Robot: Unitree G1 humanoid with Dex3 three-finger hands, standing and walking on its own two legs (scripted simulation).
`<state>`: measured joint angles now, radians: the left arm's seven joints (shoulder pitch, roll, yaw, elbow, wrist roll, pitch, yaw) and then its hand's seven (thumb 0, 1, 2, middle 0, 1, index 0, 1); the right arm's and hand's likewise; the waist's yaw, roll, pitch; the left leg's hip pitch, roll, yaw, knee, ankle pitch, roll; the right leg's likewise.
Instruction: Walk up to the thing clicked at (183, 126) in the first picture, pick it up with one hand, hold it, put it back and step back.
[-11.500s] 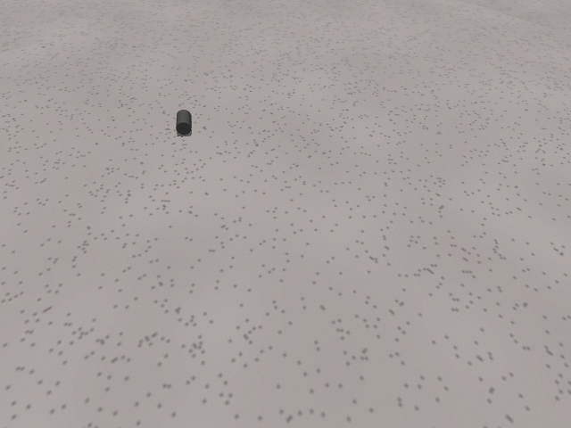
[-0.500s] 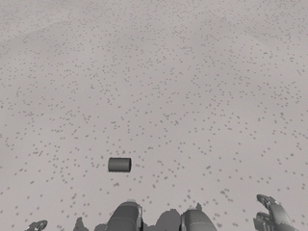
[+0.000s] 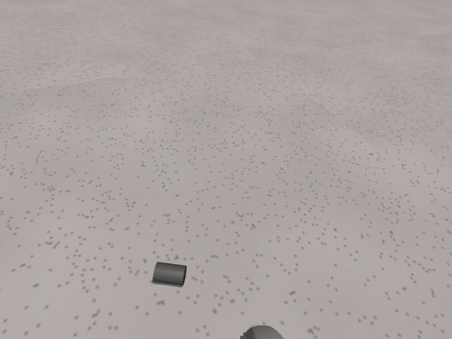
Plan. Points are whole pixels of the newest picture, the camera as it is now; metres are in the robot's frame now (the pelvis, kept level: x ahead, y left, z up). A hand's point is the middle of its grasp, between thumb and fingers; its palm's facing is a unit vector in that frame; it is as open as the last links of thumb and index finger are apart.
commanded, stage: walk up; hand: left
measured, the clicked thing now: (170, 273) +0.59 +0.18 -0.74
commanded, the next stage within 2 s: stand in 1.88 s
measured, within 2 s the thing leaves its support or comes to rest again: neither
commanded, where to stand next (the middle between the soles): +0.17 -0.01 m, yaw -9 degrees
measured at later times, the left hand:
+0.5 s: hand out of the picture +0.12 +0.26 -0.12, palm faces -0.11 -0.88 -0.46, open 7.4 cm
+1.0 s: hand out of the picture +0.16 +0.28 -0.18, palm faces -0.20 -0.90 -0.38, open 7.4 cm
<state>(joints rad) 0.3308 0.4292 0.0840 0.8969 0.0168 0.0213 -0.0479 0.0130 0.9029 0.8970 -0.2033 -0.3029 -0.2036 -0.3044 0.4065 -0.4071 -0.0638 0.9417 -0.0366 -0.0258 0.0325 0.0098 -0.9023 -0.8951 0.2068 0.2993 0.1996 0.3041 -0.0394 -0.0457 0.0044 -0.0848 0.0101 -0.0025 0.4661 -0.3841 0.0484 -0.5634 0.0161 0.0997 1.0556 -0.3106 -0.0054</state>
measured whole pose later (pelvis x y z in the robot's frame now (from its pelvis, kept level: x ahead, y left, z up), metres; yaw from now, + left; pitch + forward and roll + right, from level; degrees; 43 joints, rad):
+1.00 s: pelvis +0.06 +0.02 -0.03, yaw -10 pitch -3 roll -2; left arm 0.22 0.38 0.05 0.96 0.03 0.02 -0.01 0.01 0.91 0.90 -0.20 -0.30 -0.20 -0.30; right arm 0.14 -0.42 -0.06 0.88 -0.03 0.02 0.01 0.01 -0.90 -0.90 0.21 0.30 0.20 0.30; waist -0.02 0.03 0.13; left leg -0.47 0.09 0.03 0.72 -0.21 0.02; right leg -0.24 0.05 -0.01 0.71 -0.42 -0.02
